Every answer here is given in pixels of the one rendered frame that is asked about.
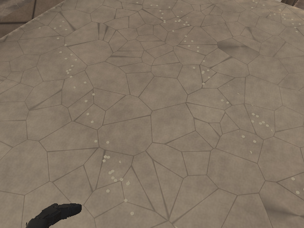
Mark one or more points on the left robot hand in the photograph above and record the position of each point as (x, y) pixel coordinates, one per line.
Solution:
(53, 214)

